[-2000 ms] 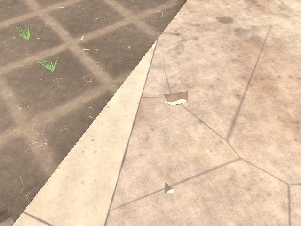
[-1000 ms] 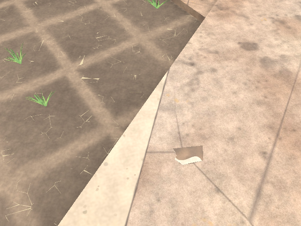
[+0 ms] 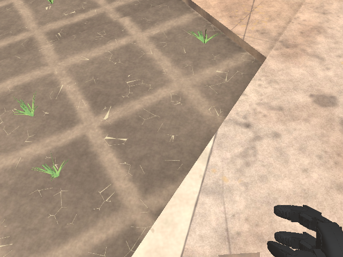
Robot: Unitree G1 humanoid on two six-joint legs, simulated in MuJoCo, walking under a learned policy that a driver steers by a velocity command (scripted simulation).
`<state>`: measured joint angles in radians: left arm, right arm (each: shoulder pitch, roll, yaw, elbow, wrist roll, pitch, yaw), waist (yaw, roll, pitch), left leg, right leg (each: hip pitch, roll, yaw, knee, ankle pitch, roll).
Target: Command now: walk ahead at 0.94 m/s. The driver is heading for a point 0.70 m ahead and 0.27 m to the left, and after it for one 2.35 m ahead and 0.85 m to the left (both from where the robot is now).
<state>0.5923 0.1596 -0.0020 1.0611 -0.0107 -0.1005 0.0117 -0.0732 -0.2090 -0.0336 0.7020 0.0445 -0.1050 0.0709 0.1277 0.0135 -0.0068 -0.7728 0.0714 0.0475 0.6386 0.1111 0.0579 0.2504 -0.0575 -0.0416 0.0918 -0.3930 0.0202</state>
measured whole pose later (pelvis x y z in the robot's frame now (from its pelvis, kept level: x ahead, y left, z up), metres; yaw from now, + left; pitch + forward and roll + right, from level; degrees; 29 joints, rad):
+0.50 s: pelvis +0.44 +0.03 +0.01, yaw +10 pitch +1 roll +1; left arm -0.08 0.24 0.00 0.72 -0.02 -0.15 -0.03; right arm 0.53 -0.20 -0.04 0.93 0.04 -0.10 -0.01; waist -0.12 -0.02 -0.01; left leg 0.09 -0.05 -0.13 0.31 -0.41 0.04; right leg -0.63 -0.07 0.09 0.53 0.10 0.04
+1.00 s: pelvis +0.81 +0.13 -0.06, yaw +34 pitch +0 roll -5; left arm 0.38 0.30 0.07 0.85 -0.02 -0.08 0.05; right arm 0.06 -0.31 -0.09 0.62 0.00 -0.03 0.11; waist 0.10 0.05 0.05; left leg -0.53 0.03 0.03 0.49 0.38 0.08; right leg 0.05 -0.07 -0.30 0.79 -0.67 0.08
